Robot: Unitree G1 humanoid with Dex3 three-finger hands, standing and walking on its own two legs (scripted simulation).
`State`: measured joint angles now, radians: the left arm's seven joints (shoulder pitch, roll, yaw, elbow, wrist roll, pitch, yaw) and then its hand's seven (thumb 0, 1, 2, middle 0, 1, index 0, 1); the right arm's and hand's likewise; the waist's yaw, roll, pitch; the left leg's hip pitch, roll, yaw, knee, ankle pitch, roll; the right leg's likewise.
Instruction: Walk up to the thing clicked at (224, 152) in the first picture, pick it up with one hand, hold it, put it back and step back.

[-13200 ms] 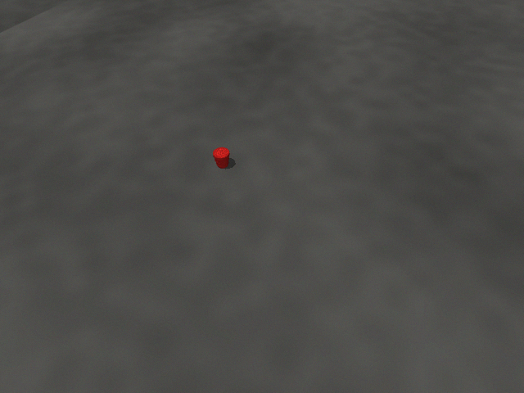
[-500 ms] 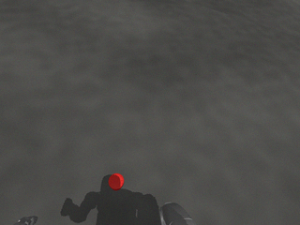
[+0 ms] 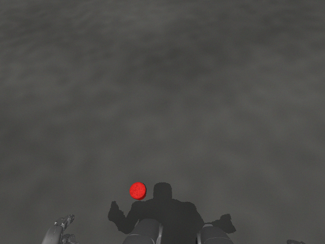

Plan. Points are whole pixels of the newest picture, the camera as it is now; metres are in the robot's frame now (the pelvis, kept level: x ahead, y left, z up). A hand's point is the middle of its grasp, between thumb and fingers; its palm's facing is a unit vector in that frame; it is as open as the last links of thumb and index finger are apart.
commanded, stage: walk up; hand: left
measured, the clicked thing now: (139, 192) +0.42 +0.22 -0.70
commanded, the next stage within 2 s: none
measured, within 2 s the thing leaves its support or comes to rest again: neither
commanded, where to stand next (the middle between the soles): +0.05 +0.04 m, yaw -1 degrees
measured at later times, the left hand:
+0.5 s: hand out of the picture -0.03 +0.32 -0.17, palm faces +0.02 -0.95 -0.32, open 7.4 cm
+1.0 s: hand out of the picture -0.05 +0.30 -0.07, palm faces +0.03 -0.80 -0.59, open 7.4 cm
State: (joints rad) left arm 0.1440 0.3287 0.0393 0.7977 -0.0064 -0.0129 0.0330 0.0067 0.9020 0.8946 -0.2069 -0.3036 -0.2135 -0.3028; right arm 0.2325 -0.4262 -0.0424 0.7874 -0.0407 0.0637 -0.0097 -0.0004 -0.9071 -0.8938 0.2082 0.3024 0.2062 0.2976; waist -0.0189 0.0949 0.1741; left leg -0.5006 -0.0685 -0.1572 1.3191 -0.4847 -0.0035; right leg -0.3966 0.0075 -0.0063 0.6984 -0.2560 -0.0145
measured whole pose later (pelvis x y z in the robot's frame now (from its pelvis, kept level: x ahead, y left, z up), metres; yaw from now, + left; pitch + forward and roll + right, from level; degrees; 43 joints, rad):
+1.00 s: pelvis -0.02 -0.01 +0.02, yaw +1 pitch -4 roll -1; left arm 0.45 0.39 0.06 0.90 0.01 -0.10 0.06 0.01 0.90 0.90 -0.21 -0.30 -0.21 -0.30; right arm 0.31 -0.44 -0.08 0.80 -0.05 0.06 0.09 0.00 -0.91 -0.89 0.21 0.30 0.20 0.30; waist 0.00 0.18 0.10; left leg -0.58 -0.04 -0.17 1.03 -0.18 -0.01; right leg -0.10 -0.02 -0.07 0.51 -0.34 0.01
